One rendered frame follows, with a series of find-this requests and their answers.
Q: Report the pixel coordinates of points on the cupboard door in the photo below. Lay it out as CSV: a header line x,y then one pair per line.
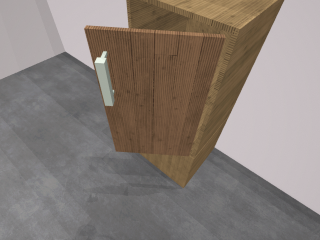
x,y
161,80

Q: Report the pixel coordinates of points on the handle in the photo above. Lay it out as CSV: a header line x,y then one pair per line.
x,y
103,74

